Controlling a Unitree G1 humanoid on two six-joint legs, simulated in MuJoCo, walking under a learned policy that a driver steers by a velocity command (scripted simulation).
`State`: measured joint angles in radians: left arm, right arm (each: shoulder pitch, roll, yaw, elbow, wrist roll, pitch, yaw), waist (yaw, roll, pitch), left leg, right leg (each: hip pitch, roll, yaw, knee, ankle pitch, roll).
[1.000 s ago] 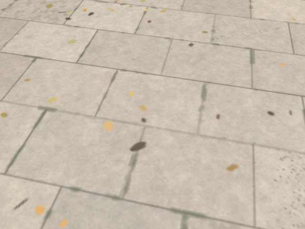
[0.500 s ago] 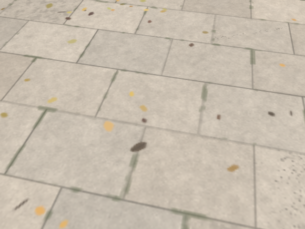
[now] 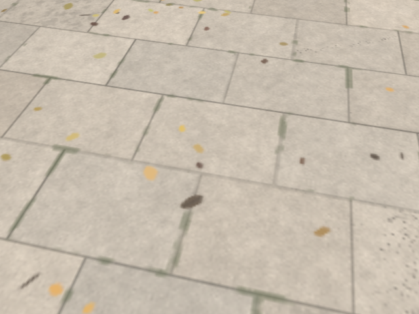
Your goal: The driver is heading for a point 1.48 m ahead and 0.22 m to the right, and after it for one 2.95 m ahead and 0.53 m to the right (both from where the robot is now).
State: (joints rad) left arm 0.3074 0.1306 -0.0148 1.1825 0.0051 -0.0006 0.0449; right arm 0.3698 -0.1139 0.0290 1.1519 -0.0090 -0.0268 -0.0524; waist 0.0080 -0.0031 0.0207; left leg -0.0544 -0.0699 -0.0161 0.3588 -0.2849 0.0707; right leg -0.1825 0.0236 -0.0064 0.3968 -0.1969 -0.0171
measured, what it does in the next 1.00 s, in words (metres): walks ahead: right foot, then left foot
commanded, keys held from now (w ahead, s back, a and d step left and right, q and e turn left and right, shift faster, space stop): w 1.00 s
